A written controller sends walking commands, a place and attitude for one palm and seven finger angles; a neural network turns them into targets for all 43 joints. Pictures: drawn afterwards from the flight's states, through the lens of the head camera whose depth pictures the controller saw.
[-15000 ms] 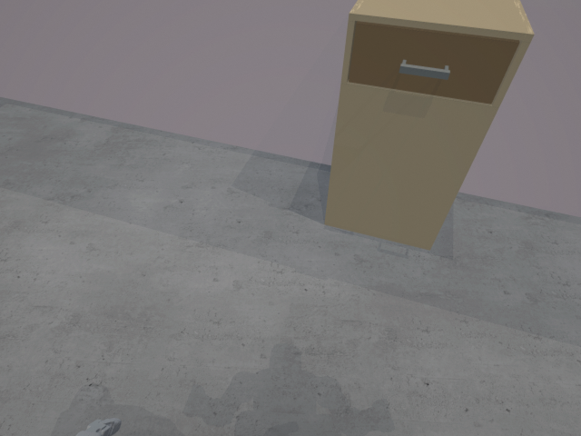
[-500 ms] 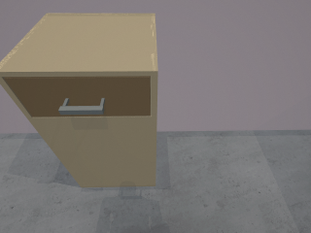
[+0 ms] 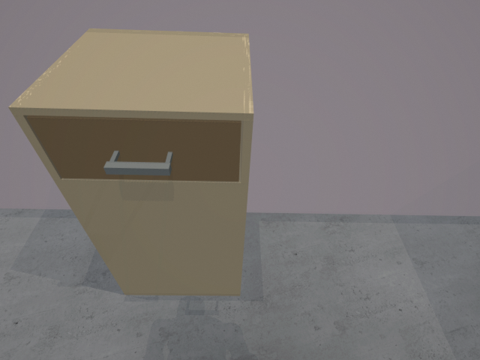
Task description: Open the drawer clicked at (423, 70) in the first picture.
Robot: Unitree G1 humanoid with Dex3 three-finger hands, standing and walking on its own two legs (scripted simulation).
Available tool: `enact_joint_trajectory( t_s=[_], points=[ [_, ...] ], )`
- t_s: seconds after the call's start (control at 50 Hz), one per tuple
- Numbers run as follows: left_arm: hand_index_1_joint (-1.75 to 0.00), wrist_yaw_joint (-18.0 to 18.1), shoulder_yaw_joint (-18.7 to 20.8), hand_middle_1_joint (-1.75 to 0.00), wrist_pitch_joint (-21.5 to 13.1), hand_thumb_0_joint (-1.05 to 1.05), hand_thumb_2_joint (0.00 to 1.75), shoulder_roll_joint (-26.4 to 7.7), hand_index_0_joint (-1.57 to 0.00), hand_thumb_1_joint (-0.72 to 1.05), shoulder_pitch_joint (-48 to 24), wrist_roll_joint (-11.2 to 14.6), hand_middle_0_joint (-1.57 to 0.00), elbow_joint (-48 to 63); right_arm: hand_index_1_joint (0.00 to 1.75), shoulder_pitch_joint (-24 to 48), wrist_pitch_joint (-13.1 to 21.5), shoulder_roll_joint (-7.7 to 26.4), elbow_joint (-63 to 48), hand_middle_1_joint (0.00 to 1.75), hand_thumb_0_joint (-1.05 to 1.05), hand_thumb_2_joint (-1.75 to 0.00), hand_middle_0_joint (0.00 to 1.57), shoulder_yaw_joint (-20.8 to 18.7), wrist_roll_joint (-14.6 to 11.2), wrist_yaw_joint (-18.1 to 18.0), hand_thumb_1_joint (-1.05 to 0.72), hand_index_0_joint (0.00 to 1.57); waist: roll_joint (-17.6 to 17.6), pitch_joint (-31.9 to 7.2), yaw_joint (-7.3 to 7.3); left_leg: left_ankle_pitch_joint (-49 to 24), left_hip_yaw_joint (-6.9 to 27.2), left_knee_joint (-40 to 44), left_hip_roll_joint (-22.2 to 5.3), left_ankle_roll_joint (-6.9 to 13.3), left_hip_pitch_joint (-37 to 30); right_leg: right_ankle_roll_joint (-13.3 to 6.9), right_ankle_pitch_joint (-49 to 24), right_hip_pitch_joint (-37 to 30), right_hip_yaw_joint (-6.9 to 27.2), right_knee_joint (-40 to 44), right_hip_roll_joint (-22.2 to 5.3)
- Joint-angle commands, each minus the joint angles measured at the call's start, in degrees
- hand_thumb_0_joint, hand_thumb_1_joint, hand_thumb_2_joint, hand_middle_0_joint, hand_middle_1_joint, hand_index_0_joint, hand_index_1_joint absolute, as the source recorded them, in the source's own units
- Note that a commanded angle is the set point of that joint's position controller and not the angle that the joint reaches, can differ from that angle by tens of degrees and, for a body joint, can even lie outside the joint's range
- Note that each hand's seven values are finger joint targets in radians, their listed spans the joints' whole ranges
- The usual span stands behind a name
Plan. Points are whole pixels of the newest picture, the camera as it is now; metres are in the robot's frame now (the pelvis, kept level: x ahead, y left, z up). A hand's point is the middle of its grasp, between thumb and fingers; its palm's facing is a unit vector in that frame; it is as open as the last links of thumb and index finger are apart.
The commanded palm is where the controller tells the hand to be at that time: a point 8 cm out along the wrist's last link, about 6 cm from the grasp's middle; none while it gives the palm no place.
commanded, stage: look again from close up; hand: left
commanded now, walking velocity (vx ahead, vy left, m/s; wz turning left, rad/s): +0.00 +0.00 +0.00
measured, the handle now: (140, 162) +0.50 +0.26 +0.04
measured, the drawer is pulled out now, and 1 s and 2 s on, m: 0.00 0.00 0.00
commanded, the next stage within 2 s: raise the hand with hooked fingers in 0.24 s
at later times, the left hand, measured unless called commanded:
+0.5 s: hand out of the picture +0.09 +0.24 -0.07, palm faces -0.05 -0.83 -0.55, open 7.5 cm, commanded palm +0.07 +0.28 -0.04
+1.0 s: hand (58, 319) +0.17 +0.29 +0.01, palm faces +0.22 -0.07 -0.97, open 10.0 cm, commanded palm +0.14 +0.28 +0.06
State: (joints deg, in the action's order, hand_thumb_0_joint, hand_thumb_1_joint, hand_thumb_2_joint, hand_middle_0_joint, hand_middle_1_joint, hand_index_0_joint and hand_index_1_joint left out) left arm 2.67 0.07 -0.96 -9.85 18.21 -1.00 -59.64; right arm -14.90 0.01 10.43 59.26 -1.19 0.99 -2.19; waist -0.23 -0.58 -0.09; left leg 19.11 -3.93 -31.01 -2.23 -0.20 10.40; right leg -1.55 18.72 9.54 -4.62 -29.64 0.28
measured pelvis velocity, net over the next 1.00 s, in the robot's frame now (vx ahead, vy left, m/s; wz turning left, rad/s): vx -0.05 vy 0.04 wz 0.07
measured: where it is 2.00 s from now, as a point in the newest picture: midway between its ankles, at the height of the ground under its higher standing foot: outside the picture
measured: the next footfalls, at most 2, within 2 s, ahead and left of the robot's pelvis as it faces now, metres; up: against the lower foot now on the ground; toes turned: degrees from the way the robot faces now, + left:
none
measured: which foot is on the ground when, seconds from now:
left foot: down 0.00-1.00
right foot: down 0.00-1.00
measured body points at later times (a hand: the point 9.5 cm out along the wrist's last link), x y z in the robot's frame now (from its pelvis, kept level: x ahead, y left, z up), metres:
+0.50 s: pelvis -0.05 +0.05 -0.01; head -0.06 +0.04 +0.44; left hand +0.09 +0.29 -0.04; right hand +0.01 -0.18 -0.14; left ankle -0.03 +0.12 -0.73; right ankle -0.03 -0.07 -0.73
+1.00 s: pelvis -0.05 +0.04 -0.04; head -0.03 +0.02 +0.41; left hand +0.16 +0.29 +0.06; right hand +0.23 -0.15 -0.09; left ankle -0.03 +0.12 -0.73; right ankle -0.03 -0.07 -0.73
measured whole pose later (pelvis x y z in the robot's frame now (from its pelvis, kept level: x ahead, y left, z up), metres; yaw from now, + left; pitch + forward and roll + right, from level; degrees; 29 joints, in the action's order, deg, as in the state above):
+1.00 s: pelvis -0.05 +0.04 -0.04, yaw +4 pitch +5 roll -1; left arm 24.1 -5.0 0.7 -22.4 14.0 -59.7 3.5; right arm -1.9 -4.7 13.6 30.0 -0.4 3.5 0.6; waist 2.7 -5.3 -5.7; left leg 23.2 -1.3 -50.3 2.4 3.7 32.6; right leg -1.5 23.7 30.8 -1.0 -49.1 2.3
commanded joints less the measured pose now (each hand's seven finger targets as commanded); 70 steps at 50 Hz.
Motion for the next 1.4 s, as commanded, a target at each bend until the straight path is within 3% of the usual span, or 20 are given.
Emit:
enact_joint_trajectory(
  t_s=[0.0, 0.3, 0.32, 0.34, 0.36, 0.38, 0.4, 0.42, 0.48, 0.54, 0.58, 0.64, 0.68, 0.74, 0.82, 0.9, 0.98, 1.04, 1.2, 1.38],
  points=[
    [-0.30, 0.34, 0.26, -0.30, 0.06, 0.00, 0.90, -5.81, -0.20, 0.90, 3.07, 0.33, -0.20, 2.99, 0.30, -2.26, 0.43, 5.02, -2.12, 0.30, 0.00, -0.90, 0.20, -0.37, 0.03, 0.30, -0.90, 0.20, 2.20, 5.05, 0.18, -16.68, 3.77, 5.14, -4.03, 2.15, 0.97, -0.55, -16.79, 2.84, 7.20, 6.58, -5.87],
    [-0.30, -0.24, 0.18, -0.30, 0.79, 0.00, 0.90, -4.33, -0.20, 0.90, 3.35, -0.14, -0.20, 2.18, 0.30, -2.39, 0.82, 6.56, -1.26, 0.30, 0.00, -0.90, 0.20, -0.35, -0.05, 0.87, -0.90, 0.20, 2.46, 5.90, -0.41, 1.99, 8.33, 16.42, -5.86, 2.98, 6.44, 1.11, -7.11, 1.29, 4.70, 7.18, -5.26],
    [-0.30, 1.77, -0.59, -0.30, 0.06, 0.00, 0.90, -5.76, -0.20, 0.90, 5.51, -0.59, -0.20, 0.11, 0.30, 2.69, 1.47, 7.25, -5.19, 0.30, 0.00, -0.90, 0.20, 0.41, -0.83, 1.12, -0.90, 0.20, 2.26, 11.08, -2.09, -9.19, 2.95, 4.23, -5.17, 1.09, 8.45, 0.46, -15.10, 6.42, 7.36, 7.60, -8.20],
    [-0.32, 2.86, 0.60, -0.32, -8.95, 0.00, 0.89, -24.23, -0.20, 0.88, -41.95, -9.82, -0.20, 87.83, 0.30, 0.66, 9.41, 13.30, -24.55, 0.30, 0.00, -0.90, 0.20, 1.13, -4.65, -1.24, -0.90, 0.20, 17.72, -21.58, 5.00, -16.87, 6.77, 10.72, 0.42, 1.63, -11.35, -1.65, -14.23, 1.14, 6.27, -0.87, 0.25],
    [-0.33, 7.06, 2.08, -0.33, -4.31, 0.00, 0.88, -20.86, -0.20, 0.85, -13.54, -11.41, -0.20, 71.90, 0.30, 5.47, 15.53, 10.40, -20.84, 0.30, 0.00, -0.90, 0.20, 1.73, -3.62, -3.44, -0.90, 0.20, 22.32, -16.92, -1.71, -19.11, 8.97, 12.64, -4.00, -1.44, -13.04, -1.93, -1.62, 9.21, 1.65, -6.65, -0.61],
    [-0.34, 10.06, -1.03, -0.34, -0.28, 0.00, 0.87, -14.30, -0.21, 0.83, -9.69, -8.33, -0.21, 68.98, 0.30, 4.04, 17.72, 9.89, -17.14, 0.30, 0.00, -0.90, 0.20, 0.46, -4.24, -3.60, -0.90, 0.20, 16.83, -14.08, 0.30, -8.58, 9.28, 14.27, -3.83, -3.41, -5.07, -0.81, 3.03, 12.65, -0.07, -9.51, 0.20],
    [-0.36, 9.94, -8.44, -0.36, 5.47, 0.00, 0.86, -1.52, -0.21, 0.81, 8.85, -9.84, -0.21, 56.41, 0.30, 2.65, 18.10, 6.75, -16.20, 0.30, 0.00, -0.90, 0.20, 1.07, -5.18, -3.52, -0.90, 0.20, 10.86, -7.76, 0.28, -4.07, 9.38, 14.60, -3.71, -1.53, -1.53, -0.16, 3.60, 16.23, 0.71, -9.18, 0.36],
    [-0.37, 10.23, -10.74, -0.37, 4.18, 0.00, 0.85, -2.64, -0.21, 0.78, -2.98, -10.49, -0.21, 71.30, 0.30, 3.57, 19.06, 8.58, -21.21, 0.30, 0.00, -0.90, 0.20, 0.97, -4.75, -2.92, -0.90, 0.20, 9.20, -2.94, 1.36, 2.84, 10.25, 13.74, -2.46, -0.93, 2.79, -0.04, 1.09, 15.32, 1.23, -7.72, -0.33],
    [-0.42, 15.21, -4.12, -0.42, 4.41, 0.00, 0.82, -12.81, -0.21, 0.71, -0.07, -27.09, -0.21, 64.75, 0.30, 5.48, 17.78, 11.90, -24.47, 0.30, 0.00, -0.90, 0.20, -0.06, -1.74, -2.26, -0.90, 0.20, 1.40, 0.47, 1.30, 10.58, 11.30, 7.56, 0.10, 0.84, 11.60, -1.18, 3.93, 18.83, 4.78, -3.70, 1.28],
    [-0.47, 18.22, -7.27, -0.47, 4.07, 0.00, 0.79, -7.86, -0.22, 0.64, 7.40, -41.78, -0.22, 53.20, 0.30, 8.75, 12.70, 10.99, -30.13, 0.30, 0.00, -0.90, 0.20, -1.34, 0.34, 0.02, -0.90, 0.20, -14.10, 5.44, -1.27, 13.70, 8.80, 2.75, 2.12, 0.84, 18.94, -1.63, 18.10, 24.53, 6.92, -1.58, 2.15],
    [-0.50, 19.01, -6.57, -0.50, 3.30, 0.00, 0.77, -6.15, -0.22, 0.60, 15.62, -49.00, -0.22, 48.91, 0.30, 10.24, 8.26, 10.89, -32.56, 0.30, 0.00, -0.90, 0.20, -2.01, 0.21, 2.03, -0.90, 0.20, -17.35, 1.75, -4.92, 6.60, 5.71, 0.63, 3.16, 0.82, 18.72, -2.76, 15.82, 21.43, 9.02, -1.22, 2.32],
    [-0.54, 19.91, -4.32, -0.54, 2.34, 0.00, 0.74, -9.81, -0.23, 0.53, 11.23, -56.53, -0.23, 55.56, 0.30, 14.56, 1.93, 10.32, -36.49, 0.30, 0.00, -0.90, 0.20, -1.50, 0.04, 3.79, -0.90, 0.20, -14.66, -4.73, -7.69, 0.03, 3.84, -1.28, 4.13, 0.73, 19.95, -3.38, 10.13, 17.86, 11.51, -3.65, 1.24],
    [-0.57, 21.11, -1.25, -0.57, 2.11, 0.00, 0.72, -13.74, -0.23, 0.48, 4.58, -60.17, -0.23, 60.97, 0.30, 15.96, -0.50, 9.96, -37.85, 0.30, 0.00, -0.90, 0.20, -1.75, -0.08, 4.03, -0.90, 0.20, -7.59, -5.52, -8.22, 3.27, 4.72, -0.30, 3.56, 0.83, 19.38, -3.53, 12.22, 18.07, 11.31, -5.08, 1.69],
    [-0.62, 24.59, 1.68, -0.62, 1.46, 0.00, 0.69, -19.18, -0.24, 0.41, -8.47, -63.94, -0.24, 70.99, 0.30, 16.26, -2.44, 9.10, -39.18, 0.30, 0.00, -0.90, 0.20, -2.11, 1.55, 3.68, -0.90, 0.20, 4.63, -12.21, -6.37, 1.24, 6.59, -4.24, 3.00, 1.84, 13.24, -3.87, 8.66, 21.86, 12.75, -7.81, 2.41],
    [-0.68, 27.39, -0.21, -0.68, -2.24, 0.00, 0.65, -20.06, -0.24, 0.32, -20.35, -62.55, -0.24, 84.05, 0.30, 15.60, -2.26, 8.87, -39.03, 0.30, 0.00, -0.90, 0.20, -1.98, 3.17, 2.61, -0.90, 0.20, 10.96, -18.65, -2.11, -0.52, 8.84, -11.43, 2.93, 1.53, 3.31, -3.94, 10.82, 32.40, 14.48, -9.36, 2.25],
    [-0.74, 25.38, -3.24, -0.74, -2.08, 0.00, 0.61, -17.49, -0.25, 0.22, -18.10, -58.63, -0.25, 80.14, 0.30, 15.98, -1.99, 9.22, -37.43, 0.30, 0.00, -0.90, 0.20, -1.23, 2.80, 2.50, -0.90, 0.20, 9.48, -13.81, 0.19, -1.92, 10.85, -11.32, 2.85, 1.45, 3.91, -3.28, 6.56, 33.19, 11.20, -9.63, 2.42],
    [-0.80, 18.57, -5.12, -0.80, 6.77, 0.00, 0.57, -14.46, -0.25, 0.13, -9.24, -56.31, -0.25, 69.31, 0.30, 17.09, -4.59, 8.66, -37.18, 0.30, 0.00, -0.90, 0.20, -0.56, 0.61, 2.50, -0.90, 0.20, 1.02, -9.99, -2.80, -4.11, 9.29, -4.27, 2.26, 1.16, 9.68, -2.66, -0.86, 21.25, 7.45, -7.06, 3.06],
    [-0.84, 13.81, -1.84, -0.84, 9.33, 0.00, 0.54, -19.03, -0.26, 0.06, -7.44, -54.38, -0.26, 69.84, 0.30, 16.88, -5.54, 8.51, -37.99, 0.30, 0.00, -0.90, 0.20, 0.80, -0.78, 1.87, -0.90, 0.20, -5.91, -11.25, -4.77, -10.08, 7.16, -1.78, 2.79, 1.43, 9.92, -2.08, -7.10, 11.27, 9.04, -5.17, 2.49],
    [-0.96, 12.13, 4.82, -0.96, 3.59, 0.00, 0.46, -26.08, -0.27, -0.13, -13.21, -55.79, -0.27, 83.49, 0.30, 16.63, -4.44, 8.09, -36.45, 0.30, 0.00, -0.90, 0.20, 1.09, 1.03, 1.88, -0.90, 0.20, 4.68, -16.22, -6.01, -24.17, 5.84, -0.51, 3.18, 1.95, 2.07, -2.17, -22.04, 2.49, 11.99, -2.77, 1.20],
    [-1.10, 9.66, 5.53, -1.10, 4.24, 0.00, 0.37, -25.50, -0.29, -0.34, -15.55, -51.68, -0.29, 77.17, 0.30, 16.17, -5.03, 9.40, -33.25, 0.30, 0.00, -0.90, 0.20, -1.10, -0.61, 2.11, -0.90, 0.20, -2.63, -13.78, -4.85, -26.32, 4.68, 0.90, 4.20, 2.27, 1.96, -0.78, -31.55, -0.43, 11.29, -0.51, 0.21]
  ],
)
